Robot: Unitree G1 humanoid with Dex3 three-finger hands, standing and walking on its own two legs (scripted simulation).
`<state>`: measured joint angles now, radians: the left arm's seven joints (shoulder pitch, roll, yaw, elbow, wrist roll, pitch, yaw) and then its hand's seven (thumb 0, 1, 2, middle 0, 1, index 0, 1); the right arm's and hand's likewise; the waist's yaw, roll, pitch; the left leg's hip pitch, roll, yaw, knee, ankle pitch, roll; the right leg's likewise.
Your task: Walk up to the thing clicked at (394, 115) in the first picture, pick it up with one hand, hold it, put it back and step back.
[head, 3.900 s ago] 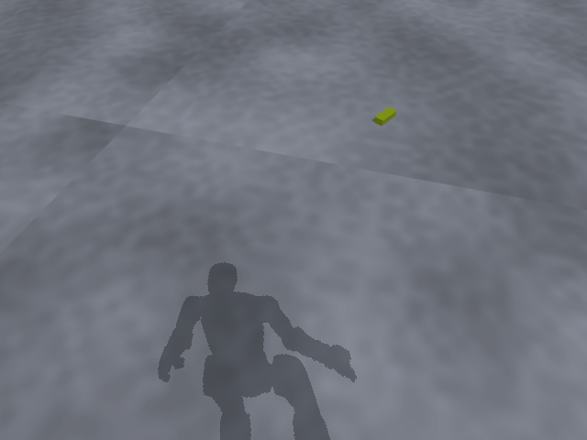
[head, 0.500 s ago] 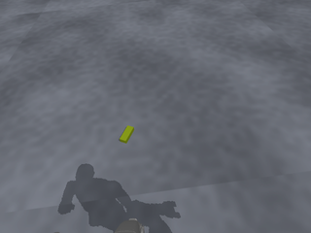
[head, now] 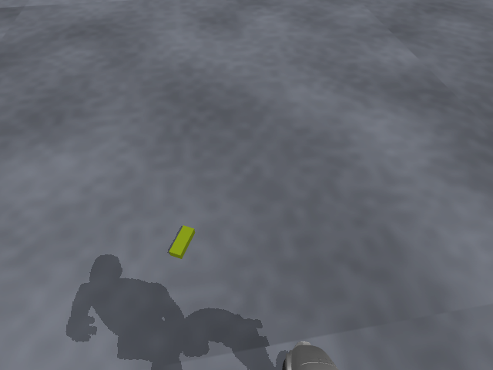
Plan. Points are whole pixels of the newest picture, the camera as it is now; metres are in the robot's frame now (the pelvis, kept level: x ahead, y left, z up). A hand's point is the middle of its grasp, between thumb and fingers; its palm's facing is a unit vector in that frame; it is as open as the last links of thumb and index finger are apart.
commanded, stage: walk up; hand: left
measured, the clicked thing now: (182, 241) +0.73 +0.28 -0.75
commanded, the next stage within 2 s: stand in 1.92 s
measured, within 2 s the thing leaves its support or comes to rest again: neither
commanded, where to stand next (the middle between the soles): +0.34 +0.01 m, yaw +0 degrees
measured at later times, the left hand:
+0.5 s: hand (88, 353) +0.18 +0.30 -0.16, palm faces +0.00 -0.92 -0.39, open 7.4 cm
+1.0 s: hand (124, 278) +0.32 +0.27 -0.15, palm faces -0.04 -0.93 -0.36, open 7.4 cm
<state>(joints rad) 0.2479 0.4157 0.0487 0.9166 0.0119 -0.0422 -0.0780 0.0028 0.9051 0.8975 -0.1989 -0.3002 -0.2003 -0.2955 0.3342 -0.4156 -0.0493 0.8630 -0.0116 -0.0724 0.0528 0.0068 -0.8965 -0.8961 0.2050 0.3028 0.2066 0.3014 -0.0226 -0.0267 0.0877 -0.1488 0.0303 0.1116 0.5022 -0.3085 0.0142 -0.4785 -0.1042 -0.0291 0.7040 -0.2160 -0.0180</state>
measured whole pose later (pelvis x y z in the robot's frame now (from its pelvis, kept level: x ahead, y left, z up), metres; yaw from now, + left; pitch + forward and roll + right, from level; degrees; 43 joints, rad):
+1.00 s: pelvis +0.22 +0.01 -0.01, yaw +0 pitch -3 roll +1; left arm 0.10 0.35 0.00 1.01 0.01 -0.01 -0.02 0.00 0.90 0.90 -0.20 -0.30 -0.20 -0.30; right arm 0.12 -0.36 0.00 1.01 0.01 -0.01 0.01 0.01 -0.90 -0.90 0.20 0.30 0.20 0.30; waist 0.00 0.02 0.10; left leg -0.29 0.04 0.07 0.63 -0.29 0.00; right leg -0.35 -0.04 -0.02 0.63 -0.24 0.01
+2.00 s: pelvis +0.25 +0.01 +0.01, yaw +1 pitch -2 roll +0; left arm 0.09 0.33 0.01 1.17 0.01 0.00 -0.02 0.00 0.90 0.90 -0.20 -0.30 -0.20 -0.30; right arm 0.07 -0.35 -0.01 1.17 -0.01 -0.01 0.01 0.01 -0.90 -0.90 0.20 0.30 0.20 0.30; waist 0.01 0.01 0.05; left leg -0.12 0.02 0.06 0.31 -0.16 -0.01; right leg -0.17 -0.04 -0.05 0.32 -0.12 0.01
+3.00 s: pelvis +0.28 +0.00 +0.02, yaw +2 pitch -2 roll +0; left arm 0.08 0.34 0.01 1.16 0.01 -0.01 -0.01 0.00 0.90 0.90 -0.20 -0.30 -0.20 -0.30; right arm 0.10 -0.35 0.00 1.14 -0.01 -0.01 0.00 0.01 -0.90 -0.90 0.20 0.30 0.20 0.30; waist 0.00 0.01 0.04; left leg -0.07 0.04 0.03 0.29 -0.19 -0.03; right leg -0.11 -0.02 -0.08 0.31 -0.16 0.00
